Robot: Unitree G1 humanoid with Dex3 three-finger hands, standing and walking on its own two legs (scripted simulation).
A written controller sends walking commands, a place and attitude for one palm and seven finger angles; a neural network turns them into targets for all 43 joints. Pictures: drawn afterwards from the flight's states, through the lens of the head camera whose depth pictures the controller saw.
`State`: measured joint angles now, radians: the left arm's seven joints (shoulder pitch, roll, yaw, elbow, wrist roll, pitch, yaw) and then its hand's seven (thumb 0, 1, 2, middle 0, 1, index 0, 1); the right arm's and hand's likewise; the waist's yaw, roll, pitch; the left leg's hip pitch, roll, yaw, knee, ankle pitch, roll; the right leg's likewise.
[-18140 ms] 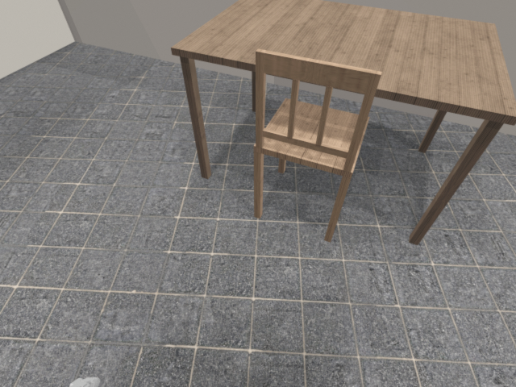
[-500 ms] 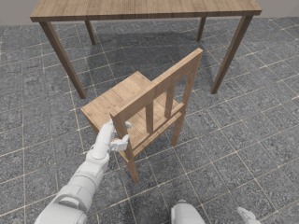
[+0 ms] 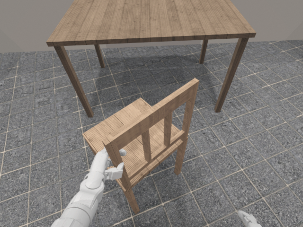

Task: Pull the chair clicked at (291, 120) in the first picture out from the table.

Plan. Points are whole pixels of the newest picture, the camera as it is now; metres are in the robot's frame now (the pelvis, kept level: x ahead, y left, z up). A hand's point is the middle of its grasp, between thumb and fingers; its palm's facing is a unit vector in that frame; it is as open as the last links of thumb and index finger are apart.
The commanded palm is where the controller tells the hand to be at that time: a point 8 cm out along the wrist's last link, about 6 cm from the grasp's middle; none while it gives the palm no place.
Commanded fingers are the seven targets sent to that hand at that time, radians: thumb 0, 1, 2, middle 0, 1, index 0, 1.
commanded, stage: stop walking, hand still on the chair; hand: left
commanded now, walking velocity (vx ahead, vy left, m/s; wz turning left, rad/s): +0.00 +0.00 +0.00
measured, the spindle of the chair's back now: (146, 146) +0.41 +0.04 -0.12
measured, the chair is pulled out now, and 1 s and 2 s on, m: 0.55 0.55 0.55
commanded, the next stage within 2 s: open the thumb and straighten the fingers in 0.40 s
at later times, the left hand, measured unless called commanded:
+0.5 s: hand (118, 169) +0.29 +0.12 -0.06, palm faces -0.12 -0.97 -0.23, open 6.0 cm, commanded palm +0.28 +0.17 -0.04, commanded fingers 0.00 0.78 0.84 -0.50 -1.45 -0.50 -1.45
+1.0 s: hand (115, 168) +0.30 +0.13 -0.07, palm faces -0.14 -0.96 -0.22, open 14.3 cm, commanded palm +0.29 +0.18 -0.04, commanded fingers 0.00 -0.55 0.20 -0.10 -0.29 -0.10 -0.29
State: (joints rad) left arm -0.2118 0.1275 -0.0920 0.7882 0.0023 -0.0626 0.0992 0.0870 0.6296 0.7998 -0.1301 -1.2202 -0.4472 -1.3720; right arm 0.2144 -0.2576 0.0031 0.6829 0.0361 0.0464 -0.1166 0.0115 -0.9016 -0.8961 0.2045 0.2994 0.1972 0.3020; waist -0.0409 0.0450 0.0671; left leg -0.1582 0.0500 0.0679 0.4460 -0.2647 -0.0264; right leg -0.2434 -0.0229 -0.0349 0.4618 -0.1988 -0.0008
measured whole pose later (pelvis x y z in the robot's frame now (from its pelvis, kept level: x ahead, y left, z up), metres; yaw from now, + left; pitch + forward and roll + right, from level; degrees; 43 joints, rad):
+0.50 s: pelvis +0.01 +0.01 +0.00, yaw +0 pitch -1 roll +0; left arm -0.16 0.13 -0.14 0.70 0.01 -0.05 0.09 0.08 0.62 0.79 -0.13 -1.26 -0.46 -1.36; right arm 0.21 -0.20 0.04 0.67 0.03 0.06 -0.11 0.01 -0.90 -0.90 0.21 0.30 0.20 0.30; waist -0.03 0.02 0.07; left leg -0.14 0.03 0.08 0.44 -0.28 -0.01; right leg -0.23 -0.04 -0.03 0.46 -0.21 0.02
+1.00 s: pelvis +0.01 +0.01 -0.03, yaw +3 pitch +7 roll +0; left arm -0.11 0.17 -0.10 0.48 0.01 0.08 -0.01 0.00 -0.45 0.25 -0.30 -0.93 -0.32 -0.93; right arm 0.26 -0.27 0.00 0.59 0.04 -0.02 -0.02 0.01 -0.90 -0.90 0.20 0.30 0.20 0.30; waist -0.05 0.05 -0.06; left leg -0.46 0.02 0.03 0.72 -0.40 -0.01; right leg -0.52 -0.07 -0.06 0.73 -0.34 0.01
